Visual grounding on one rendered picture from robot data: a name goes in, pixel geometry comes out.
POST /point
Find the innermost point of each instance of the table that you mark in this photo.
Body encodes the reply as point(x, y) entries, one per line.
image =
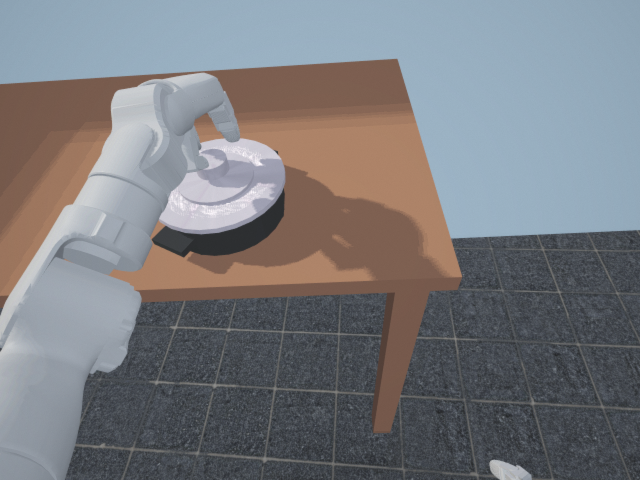
point(361, 210)

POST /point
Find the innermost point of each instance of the right robot hand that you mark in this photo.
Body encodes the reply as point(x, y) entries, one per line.
point(506, 471)

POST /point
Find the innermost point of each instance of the pot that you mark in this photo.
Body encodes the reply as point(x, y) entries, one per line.
point(223, 243)

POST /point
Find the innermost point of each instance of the left robot hand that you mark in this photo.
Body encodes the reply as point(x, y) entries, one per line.
point(207, 96)

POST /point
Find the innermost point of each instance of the left robot forearm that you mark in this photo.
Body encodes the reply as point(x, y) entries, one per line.
point(112, 219)

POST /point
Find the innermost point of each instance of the left robot upper arm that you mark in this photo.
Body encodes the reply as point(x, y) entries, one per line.
point(76, 321)

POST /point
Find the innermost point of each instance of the knob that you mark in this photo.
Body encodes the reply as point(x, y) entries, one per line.
point(218, 164)

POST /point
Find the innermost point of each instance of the lid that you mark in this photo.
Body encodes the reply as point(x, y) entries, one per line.
point(254, 182)

